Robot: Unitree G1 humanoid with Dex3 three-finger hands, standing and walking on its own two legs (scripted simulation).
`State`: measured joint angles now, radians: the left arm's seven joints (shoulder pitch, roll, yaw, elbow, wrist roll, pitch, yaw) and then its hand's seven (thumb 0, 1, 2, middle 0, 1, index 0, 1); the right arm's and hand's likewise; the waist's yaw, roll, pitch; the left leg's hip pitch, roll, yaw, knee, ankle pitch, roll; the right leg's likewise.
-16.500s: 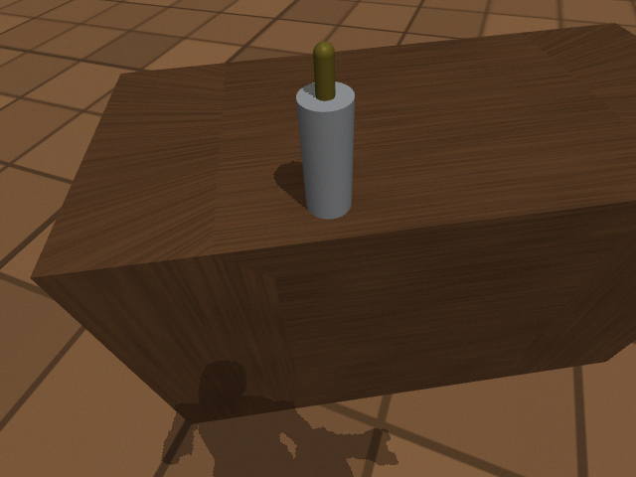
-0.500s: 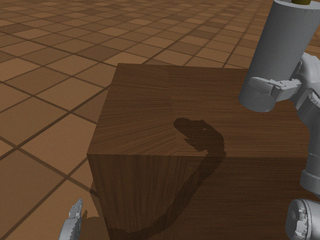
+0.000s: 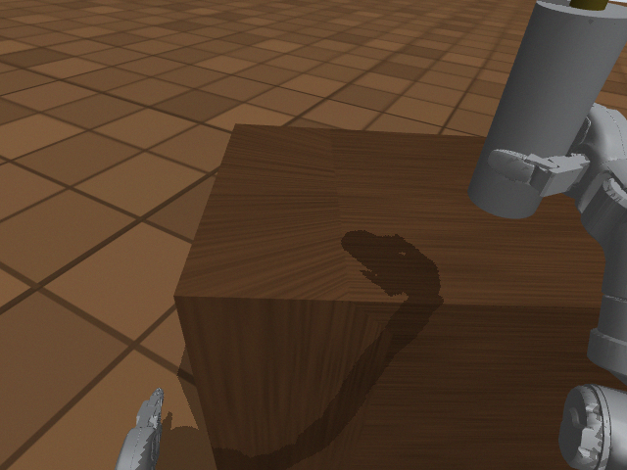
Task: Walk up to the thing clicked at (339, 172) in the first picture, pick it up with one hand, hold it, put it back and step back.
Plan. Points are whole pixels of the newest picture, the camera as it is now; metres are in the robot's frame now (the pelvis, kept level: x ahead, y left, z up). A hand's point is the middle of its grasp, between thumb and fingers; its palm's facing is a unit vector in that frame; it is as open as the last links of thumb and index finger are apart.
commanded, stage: hold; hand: right
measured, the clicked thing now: (551, 85) +0.34 -0.17 +0.37
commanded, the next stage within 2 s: crouch in 0.80 s
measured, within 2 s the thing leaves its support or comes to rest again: neither
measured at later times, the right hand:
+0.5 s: hand (525, 142) +0.34 -0.17 +0.31, palm faces +0.13 +0.99 +0.00, open 10.8 cm
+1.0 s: hand (527, 139) +0.34 -0.17 +0.32, palm faces +0.13 +0.99 -0.01, open 10.8 cm
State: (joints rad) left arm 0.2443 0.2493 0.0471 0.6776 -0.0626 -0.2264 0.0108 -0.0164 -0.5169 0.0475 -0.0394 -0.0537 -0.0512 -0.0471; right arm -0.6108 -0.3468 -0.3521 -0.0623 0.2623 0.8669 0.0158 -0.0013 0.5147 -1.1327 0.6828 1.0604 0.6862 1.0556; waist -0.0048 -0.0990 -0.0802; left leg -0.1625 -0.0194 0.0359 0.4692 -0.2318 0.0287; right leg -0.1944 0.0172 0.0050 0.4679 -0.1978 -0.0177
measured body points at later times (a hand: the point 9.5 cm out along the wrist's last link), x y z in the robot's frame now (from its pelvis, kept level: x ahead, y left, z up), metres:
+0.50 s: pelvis +0.00 +0.01 +0.00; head -0.06 +0.04 +0.44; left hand +0.17 +0.25 -0.08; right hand +0.33 -0.22 +0.32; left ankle +0.02 +0.10 -0.74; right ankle +0.04 -0.11 -0.74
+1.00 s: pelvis +0.00 +0.00 +0.00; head -0.06 +0.04 +0.44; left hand +0.17 +0.25 -0.08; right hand +0.33 -0.22 +0.32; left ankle +0.02 +0.10 -0.74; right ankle +0.04 -0.11 -0.74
